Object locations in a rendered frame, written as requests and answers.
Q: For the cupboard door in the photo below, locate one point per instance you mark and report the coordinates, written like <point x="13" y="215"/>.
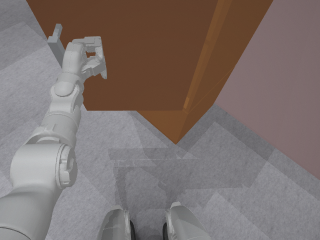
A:
<point x="151" y="47"/>

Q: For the robot left hand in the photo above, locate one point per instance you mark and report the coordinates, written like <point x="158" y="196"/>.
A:
<point x="75" y="59"/>

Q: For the robot right thigh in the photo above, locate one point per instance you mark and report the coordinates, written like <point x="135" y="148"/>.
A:
<point x="182" y="222"/>

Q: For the robot left thigh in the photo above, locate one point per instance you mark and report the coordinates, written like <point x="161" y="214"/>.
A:
<point x="115" y="225"/>

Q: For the robot left upper arm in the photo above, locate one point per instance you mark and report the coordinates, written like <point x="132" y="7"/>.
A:
<point x="40" y="173"/>

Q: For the handle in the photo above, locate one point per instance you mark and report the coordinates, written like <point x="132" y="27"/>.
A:
<point x="56" y="45"/>

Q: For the left robot forearm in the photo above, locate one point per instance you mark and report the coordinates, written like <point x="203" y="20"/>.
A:
<point x="61" y="122"/>

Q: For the robot thigh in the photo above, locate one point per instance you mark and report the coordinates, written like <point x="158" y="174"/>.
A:
<point x="115" y="225"/>
<point x="182" y="222"/>

